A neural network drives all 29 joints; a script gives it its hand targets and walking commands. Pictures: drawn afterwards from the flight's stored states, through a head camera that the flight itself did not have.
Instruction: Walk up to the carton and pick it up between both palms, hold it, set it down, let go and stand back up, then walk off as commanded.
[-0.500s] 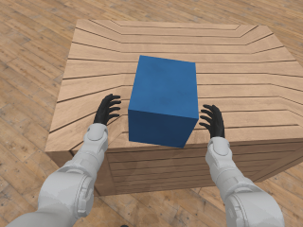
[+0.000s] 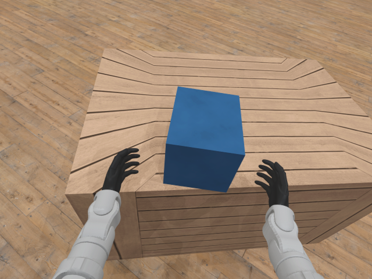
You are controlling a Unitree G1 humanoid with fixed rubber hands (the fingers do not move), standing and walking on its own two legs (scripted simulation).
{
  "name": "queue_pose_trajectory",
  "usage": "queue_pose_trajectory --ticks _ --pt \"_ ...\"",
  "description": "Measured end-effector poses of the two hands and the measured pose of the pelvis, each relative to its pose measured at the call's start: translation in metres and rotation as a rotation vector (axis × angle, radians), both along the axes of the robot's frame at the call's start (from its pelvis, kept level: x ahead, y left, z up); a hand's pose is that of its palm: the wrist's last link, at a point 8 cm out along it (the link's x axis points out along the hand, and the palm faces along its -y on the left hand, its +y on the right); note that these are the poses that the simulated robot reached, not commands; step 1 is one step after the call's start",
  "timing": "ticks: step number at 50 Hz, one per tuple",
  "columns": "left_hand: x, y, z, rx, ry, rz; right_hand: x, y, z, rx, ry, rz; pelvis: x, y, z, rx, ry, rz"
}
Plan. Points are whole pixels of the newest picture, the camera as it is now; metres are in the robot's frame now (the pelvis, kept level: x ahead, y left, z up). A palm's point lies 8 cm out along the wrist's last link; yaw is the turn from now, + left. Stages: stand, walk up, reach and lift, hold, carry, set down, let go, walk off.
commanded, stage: set down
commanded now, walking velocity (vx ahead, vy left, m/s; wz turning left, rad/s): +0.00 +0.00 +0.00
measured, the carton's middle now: (201, 138) +0.50 -0.05 -0.01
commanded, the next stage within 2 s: none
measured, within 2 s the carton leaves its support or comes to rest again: neither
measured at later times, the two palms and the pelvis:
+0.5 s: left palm (103, 218) +0.25 +0.17 +0.02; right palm (295, 243) +0.20 -0.20 +0.04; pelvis +0.01 -0.01 +0.01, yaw +1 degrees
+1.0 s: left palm (105, 222) +0.25 +0.17 -0.01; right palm (295, 237) +0.21 -0.21 +0.03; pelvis +0.02 -0.02 +0.01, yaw +1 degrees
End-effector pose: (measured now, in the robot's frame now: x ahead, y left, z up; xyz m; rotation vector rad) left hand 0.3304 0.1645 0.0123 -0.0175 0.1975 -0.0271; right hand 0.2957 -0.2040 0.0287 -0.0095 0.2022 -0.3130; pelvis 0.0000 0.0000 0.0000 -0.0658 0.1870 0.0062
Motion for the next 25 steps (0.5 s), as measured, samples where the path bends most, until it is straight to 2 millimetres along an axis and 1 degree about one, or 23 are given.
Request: queue_pose_trajectory --ticks 4,7,10,16,20,22,25 --pt "-0.004 -0.005 0.006 -0.013 0.006 -0.005 -0.001 0.005 0.010 -0.001 0.010 0.043 -0.002 -0.001 0.001 0.002 -0.044 0.003" --pt "-0.013 -0.006 0.007 -0.024 0.026 -0.001 -0.010 0.008 0.012 -0.004 0.025 0.062 0.000 -0.004 0.003 0.006 -0.083 0.005" --pt "-0.026 -0.006 0.005 -0.033 0.050 0.007 -0.024 0.006 0.011 0.006 0.033 0.051 0.004 -0.007 0.005 0.010 -0.111 0.007" --pt "-0.059 -0.003 0.003 -0.037 0.079 0.016 -0.065 -0.007 0.006 0.020 0.048 0.002 0.010 -0.011 0.007 0.017 -0.159 0.010" --pt "-0.077 -0.001 0.003 -0.027 0.097 0.026 -0.089 -0.006 0.003 0.035 0.070 0.003 0.010 -0.013 0.007 0.020 -0.177 0.011" --pt "-0.081 0.001 0.003 -0.023 0.105 0.030 -0.096 -0.005 0.006 0.044 0.065 0.003 0.009 -0.013 0.007 0.020 -0.182 0.011" --pt "-0.083 0.005 0.004 -0.012 0.114 0.025 -0.100 0.000 0.013 0.050 0.046 0.007 0.008 -0.013 0.007 0.020 -0.185 0.011"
